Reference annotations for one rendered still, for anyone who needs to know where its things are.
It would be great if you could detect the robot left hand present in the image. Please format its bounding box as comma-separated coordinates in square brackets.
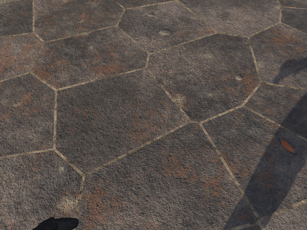
[33, 217, 79, 230]

